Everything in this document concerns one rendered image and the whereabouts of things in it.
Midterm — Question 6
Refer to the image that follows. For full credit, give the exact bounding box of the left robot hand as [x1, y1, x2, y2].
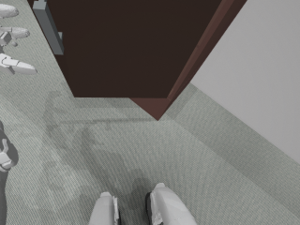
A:
[0, 4, 38, 75]

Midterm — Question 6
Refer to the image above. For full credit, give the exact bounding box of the cupboard door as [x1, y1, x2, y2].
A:
[27, 0, 222, 98]

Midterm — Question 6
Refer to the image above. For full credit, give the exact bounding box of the robot right shin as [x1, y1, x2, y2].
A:
[151, 183, 165, 225]

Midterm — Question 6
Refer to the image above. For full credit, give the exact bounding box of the left robot upper arm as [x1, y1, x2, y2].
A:
[0, 129, 19, 225]

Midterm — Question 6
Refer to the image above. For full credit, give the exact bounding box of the right robot foot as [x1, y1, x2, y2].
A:
[144, 192, 161, 225]

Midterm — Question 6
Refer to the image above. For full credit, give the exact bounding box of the handle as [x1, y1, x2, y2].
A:
[33, 0, 65, 55]

